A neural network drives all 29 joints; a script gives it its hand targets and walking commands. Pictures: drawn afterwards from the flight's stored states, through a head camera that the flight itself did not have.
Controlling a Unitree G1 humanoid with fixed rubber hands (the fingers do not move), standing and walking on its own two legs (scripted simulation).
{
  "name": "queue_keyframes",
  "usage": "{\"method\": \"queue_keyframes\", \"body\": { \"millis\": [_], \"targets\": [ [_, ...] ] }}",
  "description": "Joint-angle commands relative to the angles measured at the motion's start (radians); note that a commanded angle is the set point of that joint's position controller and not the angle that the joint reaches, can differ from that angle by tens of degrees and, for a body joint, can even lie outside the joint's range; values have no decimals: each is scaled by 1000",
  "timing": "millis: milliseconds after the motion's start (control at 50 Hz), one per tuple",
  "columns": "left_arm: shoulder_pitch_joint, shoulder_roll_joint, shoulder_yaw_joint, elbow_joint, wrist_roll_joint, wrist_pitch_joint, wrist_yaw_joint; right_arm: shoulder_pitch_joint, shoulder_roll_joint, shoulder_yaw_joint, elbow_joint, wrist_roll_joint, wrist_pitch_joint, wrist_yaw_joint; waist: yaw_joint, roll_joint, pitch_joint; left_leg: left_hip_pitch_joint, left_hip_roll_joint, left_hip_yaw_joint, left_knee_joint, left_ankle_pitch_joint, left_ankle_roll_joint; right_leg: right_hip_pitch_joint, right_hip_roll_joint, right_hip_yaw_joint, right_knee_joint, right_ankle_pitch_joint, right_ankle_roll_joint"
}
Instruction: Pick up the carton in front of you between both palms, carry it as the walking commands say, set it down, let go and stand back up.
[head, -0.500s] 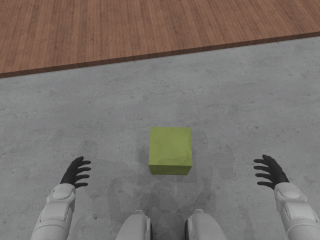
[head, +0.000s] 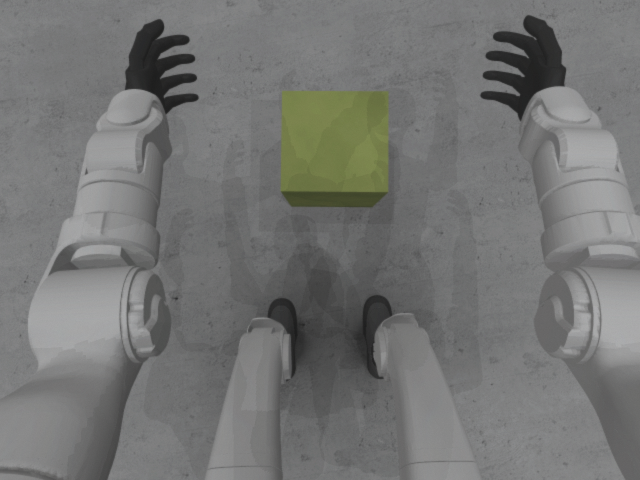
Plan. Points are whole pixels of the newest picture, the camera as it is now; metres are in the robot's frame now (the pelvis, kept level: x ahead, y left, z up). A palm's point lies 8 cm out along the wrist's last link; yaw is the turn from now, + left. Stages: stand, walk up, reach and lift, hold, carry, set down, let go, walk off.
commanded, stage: reach and lift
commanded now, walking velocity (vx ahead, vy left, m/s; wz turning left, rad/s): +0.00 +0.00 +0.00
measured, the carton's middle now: (333, 156) +0.56 -0.02 -0.54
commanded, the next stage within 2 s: none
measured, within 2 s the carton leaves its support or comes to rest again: leaves its support in 2.00 s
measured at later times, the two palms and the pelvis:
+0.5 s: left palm (210, 100) +0.57 +0.17 -0.22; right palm (470, 103) +0.55 -0.21 -0.22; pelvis +0.04 +0.00 -0.07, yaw +0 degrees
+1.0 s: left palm (242, 146) +0.56 +0.17 -0.44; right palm (425, 148) +0.55 -0.20 -0.44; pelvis -0.02 +0.01 -0.27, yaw -1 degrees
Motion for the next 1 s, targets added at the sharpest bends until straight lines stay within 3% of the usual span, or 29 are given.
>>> {"method": "queue_keyframes", "body": {
  "millis": [0, 80, 180, 280, 460, 580, 700, 840, 980],
  "targets": [
    [-370, 129, 50, -65, 33, -34, -5, -349, -129, -58, -73, -33, -32, -2, -10, 11, -970, 428, -72, 38, -75, 31, -29, 420, 59, -34, -94, 61, 40],
    [-455, 115, 97, -60, 83, -55, -13, -426, -111, -109, -84, -75, -54, 0, -12, 17, -1062, 432, -82, 37, -59, 114, -26, 428, 70, -36, -74, 154, 40],
    [-403, 82, 147, -98, 136, -99, -16, -363, -69, -151, -141, -117, -100, 2, -10, 18, -1217, 487, -94, 24, -15, 418, -13, 474, 85, -28, -33, 452, 35],
    [-317, 13, 176, -121, 162, -154, -16, -290, -7, -179, -158, -144, -157, 11, -12, 9, -1159, 329, -91, 7, 54, 552, -15, 383, 75, -4, 49, 613, 36],
    [-267, -19, 152, -89, 143, -189, 13, -235, 7, -185, -90, -144, -194, -2, -18, 23, -1087, -20, -92, 12, 334, 402, -41, 16, 74, -11, 329, 434, 50],
    [-379, 79, 40, -103, 21, -187, 63, -344, -98, -60, -108, -8, -194, -41, -11, 36, -1260, 8, -91, 23, 574, 374, -37, -89, 74, -34, 556, 364, 60],
    [-552, 152, -73, -102, -116, -153, 94, -520, -182, 65, -106, 124, -160, -78, -13, 25, -1342, -2, -79, 42, 733, 205, -30, -98, 60, -64, 721, 206, 55],
    [-677, 186, -119, 45, -169, -132, 88, -664, -204, 114, 42, 159, -137, -88, -13, 8, -1111, -177, -49, 41, 830, -31, -25, -178, 31, -54, 828, -4, 45],
    [-746, 213, -119, 161, -156, -172, 66, -739, -216, 119, 160, 142, -171, -72, -4, 9, -916, -282, -32, 30, 931, -54, -27, -239, 23, -29, 927, -18, 40]
  ]
}}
